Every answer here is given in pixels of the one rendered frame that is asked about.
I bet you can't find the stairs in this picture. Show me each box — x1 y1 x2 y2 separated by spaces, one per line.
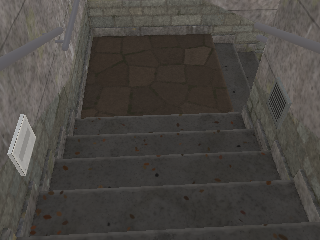
214 43 261 113
17 112 320 240

